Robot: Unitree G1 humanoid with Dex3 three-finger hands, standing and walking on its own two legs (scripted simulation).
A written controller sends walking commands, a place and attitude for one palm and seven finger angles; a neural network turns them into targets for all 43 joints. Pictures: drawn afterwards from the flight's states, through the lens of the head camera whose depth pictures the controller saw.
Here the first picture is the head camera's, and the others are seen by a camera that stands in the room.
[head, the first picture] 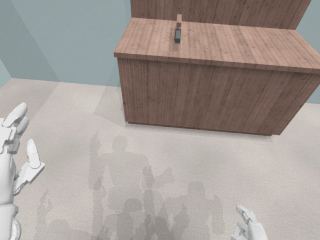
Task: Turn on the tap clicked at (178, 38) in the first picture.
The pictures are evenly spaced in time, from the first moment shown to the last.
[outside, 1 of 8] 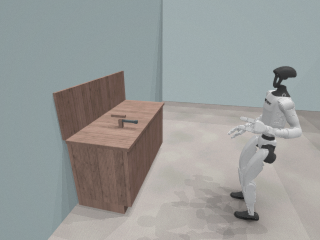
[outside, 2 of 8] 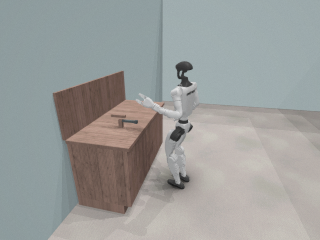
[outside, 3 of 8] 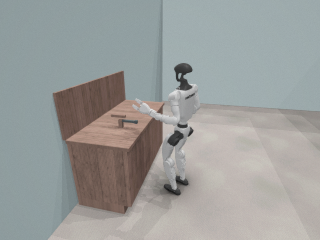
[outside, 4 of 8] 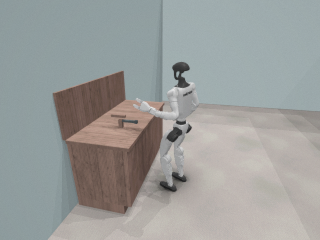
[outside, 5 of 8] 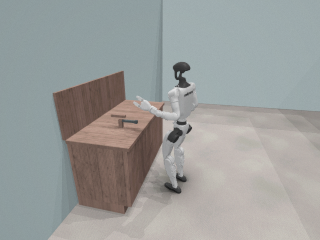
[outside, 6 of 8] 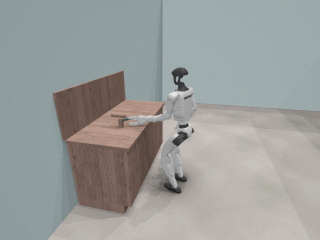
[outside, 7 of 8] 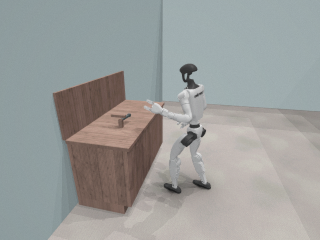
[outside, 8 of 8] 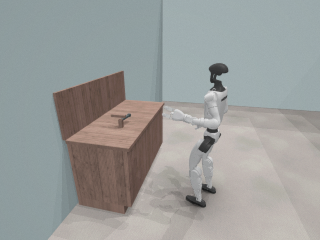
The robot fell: no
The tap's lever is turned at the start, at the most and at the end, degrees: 0 83 82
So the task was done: yes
